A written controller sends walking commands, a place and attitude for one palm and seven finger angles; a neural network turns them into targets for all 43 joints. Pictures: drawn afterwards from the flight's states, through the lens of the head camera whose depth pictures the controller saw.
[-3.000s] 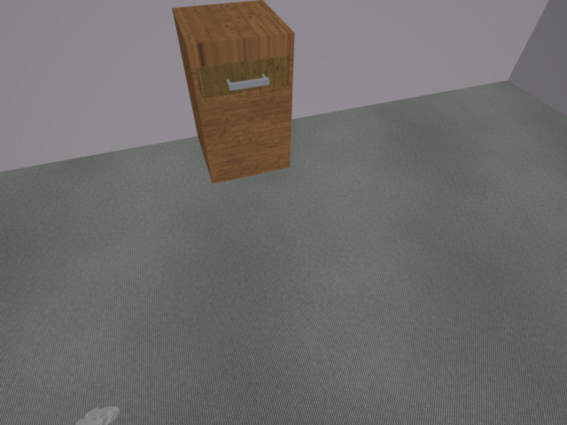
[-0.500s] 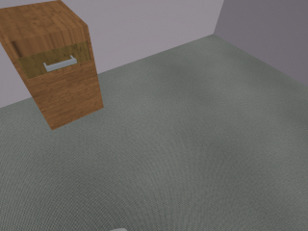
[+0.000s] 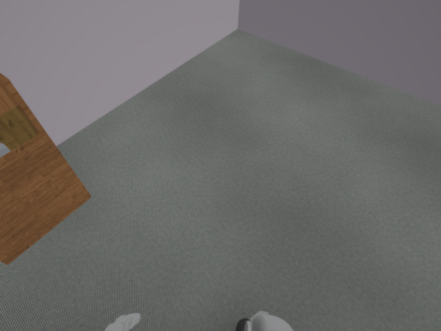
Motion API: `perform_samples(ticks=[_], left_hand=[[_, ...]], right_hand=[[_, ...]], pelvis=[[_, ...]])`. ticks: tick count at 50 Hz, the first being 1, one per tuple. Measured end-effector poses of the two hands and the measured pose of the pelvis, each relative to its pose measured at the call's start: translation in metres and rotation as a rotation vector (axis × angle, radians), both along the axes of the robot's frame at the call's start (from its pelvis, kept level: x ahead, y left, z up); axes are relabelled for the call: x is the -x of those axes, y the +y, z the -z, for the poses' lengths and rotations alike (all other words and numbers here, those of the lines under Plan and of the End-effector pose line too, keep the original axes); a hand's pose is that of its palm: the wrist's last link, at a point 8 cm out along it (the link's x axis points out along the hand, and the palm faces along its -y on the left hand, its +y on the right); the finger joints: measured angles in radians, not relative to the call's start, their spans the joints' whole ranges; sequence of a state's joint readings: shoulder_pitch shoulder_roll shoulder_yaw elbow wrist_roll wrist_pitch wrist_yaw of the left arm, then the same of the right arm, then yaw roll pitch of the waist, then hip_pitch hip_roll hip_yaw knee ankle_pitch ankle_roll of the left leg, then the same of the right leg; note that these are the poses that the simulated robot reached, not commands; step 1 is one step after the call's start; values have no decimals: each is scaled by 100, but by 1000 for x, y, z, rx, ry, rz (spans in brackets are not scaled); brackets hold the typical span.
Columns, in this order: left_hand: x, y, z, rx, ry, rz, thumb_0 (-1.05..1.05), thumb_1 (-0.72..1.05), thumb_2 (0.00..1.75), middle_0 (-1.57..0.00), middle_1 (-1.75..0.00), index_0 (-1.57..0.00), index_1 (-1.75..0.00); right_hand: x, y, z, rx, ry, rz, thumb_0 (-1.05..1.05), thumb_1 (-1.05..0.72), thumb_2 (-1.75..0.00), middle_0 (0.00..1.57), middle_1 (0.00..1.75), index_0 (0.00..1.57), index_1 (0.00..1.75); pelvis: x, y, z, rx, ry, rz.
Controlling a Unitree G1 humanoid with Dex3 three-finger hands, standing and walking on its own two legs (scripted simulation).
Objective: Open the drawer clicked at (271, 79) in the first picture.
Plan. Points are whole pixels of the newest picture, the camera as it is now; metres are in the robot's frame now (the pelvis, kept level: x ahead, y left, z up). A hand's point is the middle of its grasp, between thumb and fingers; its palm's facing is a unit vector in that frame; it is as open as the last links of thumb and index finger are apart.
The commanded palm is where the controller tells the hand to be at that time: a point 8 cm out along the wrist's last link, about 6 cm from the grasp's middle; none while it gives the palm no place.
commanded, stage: walk to a spot facing it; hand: left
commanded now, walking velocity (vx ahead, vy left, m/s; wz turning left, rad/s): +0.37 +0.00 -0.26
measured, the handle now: out of the picture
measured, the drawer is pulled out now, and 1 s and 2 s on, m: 0.00 0.00 0.00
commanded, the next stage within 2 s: turn to face it in 0.36 s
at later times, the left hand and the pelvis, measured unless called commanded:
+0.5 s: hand (124, 302) +0.21 +0.21 -0.18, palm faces +0.01 -0.99 -0.15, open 7.4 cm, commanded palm none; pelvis +0.24 +0.03 +0.00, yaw -6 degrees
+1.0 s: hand (145, 203) +0.42 +0.18 -0.13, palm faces +0.15 -0.95 -0.25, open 7.4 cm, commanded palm none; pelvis +0.34 -0.01 +0.02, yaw +9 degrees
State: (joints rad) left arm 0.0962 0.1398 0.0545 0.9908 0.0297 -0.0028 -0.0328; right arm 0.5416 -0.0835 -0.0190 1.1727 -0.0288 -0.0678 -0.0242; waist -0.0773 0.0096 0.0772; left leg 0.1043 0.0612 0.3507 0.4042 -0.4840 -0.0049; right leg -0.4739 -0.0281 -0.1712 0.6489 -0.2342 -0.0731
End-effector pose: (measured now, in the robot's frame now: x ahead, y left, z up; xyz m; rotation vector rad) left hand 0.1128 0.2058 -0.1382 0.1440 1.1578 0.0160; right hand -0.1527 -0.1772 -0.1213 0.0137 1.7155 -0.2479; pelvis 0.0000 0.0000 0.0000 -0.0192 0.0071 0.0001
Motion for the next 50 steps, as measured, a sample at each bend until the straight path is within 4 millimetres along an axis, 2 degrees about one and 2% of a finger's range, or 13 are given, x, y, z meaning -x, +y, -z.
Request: perform_samples(ticks=[3, 5, 8, 12, 15, 18, 23, 26, 30, 36, 40, 44, 50], left_hand=[[-35, -11, 5, -2, -46, -9, 1, 91, 90, -20, -30, -20, -30], [-43, -12, 4, -4, -40, -35, 1, 91, 90, -20, -30, -20, -30], [-51, 1, -7, -50, -28, -98, -2, 94, 90, -20, -30, -21, -30], [-55, 20, -17, -106, 59, -72, -2, 94, 90, -20, -30, -20, -30], [-57, 29, -17, -106, 126, -77, -2, 93, 90, -20, -30, -20, -30], [-63, 35, -11, -87, 180, -96, -1, 92, 90, -20, -30, -20, -30], [-79, 48, 11, -40, 275, -130, 0, 91, 90, -20, -30, -20, -30], [-104, 54, 14, -35, 316, -99, 1, 91, 90, -20, -30, -20, -30], [-162, 58, 3, -43, 259, -69, 1, 91, 90, -20, -30, -20, -30], [-252, 53, -13, -69, 81, -84, 1, 92, 90, -20, -30, -20, -30], [-294, 43, -23, -99, -13, -101, 1, 92, 90, -20, -30, -20, -30], [-311, 30, -31, -131, -70, -116, 1, 91, 90, -20, -30, -20, -30], [-294, 22, -44, -138, -61, -210, 1, 91, 90, -20, -30, -20, -30]], right_hand=[[-30, -6, 7, -23, 33, 19, 0, -90, -90, 20, 30, 20, 30], [-67, -16, 10, -15, -8, 9, 0, -90, -89, 20, 30, 20, 30], [-144, -35, 13, 19, -140, -29, 1, -90, -90, 20, 30, 20, 30], [-254, -55, 9, 74, -356, -70, 1, -91, -90, 20, 30, 20, 30], [-319, -68, 1, 118, -456, -98, 2, -94, -90, 20, 30, 20, 30], [-377, -68, -7, 135, -521, -143, 1, -94, -90, 19, 30, 20, 29], [-460, -49, -7, 164, -588, -210, 1, -93, -90, 19, 30, 20, 29], [-481, -34, -9, 166, -610, -195, 0, -92, -90, 19, 30, 20, 29], [-476, -18, -9, 145, -542, -139, 0, -92, -90, 20, 30, 20, 30], [-455, -29, -2, 116, -361, -133, -2, -95, -89, 20, 30, 20, 30], [-452, -40, 12, 65, -276, -135, -1, -93, -90, 20, 30, 20, 30], [-471, -56, 27, 30, -264, -146, 0, -92, -90, 20, 30, 20, 30], [-533, -71, 18, 20, -336, -247, 0, -91, -90, 20, 30, 20, 30]], pelvis=[[-34, -12, 8, -2, -5, 15], [-52, -16, 5, -2, -17, 19], [-79, -17, -5, 1, -17, 32], [-113, -13, -14, 0, -5, 49], [-141, -5, -16, 2, 2, 56], [-170, 4, -14, 6, 3, 60], [-225, 26, 0, 8, -6, 81], [-248, 33, -1, -2, -18, 112], [-272, 36, -12, -1, -18, 99], [-298, 29, -17, -14, -1, 32], [-313, 13, -12, -31, -1, -12], [-326, -3, -6, -37, -6, -62], [-337, -12, -17, -59, -9, -152]])
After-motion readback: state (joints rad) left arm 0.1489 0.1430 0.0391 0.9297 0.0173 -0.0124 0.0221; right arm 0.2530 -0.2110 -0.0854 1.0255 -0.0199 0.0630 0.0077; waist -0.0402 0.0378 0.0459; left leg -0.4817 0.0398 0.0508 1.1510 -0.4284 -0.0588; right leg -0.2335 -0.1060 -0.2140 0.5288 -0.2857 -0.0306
